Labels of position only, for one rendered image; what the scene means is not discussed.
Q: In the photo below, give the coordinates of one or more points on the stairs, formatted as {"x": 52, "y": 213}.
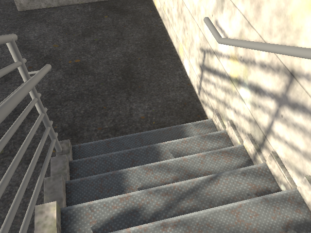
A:
{"x": 187, "y": 178}

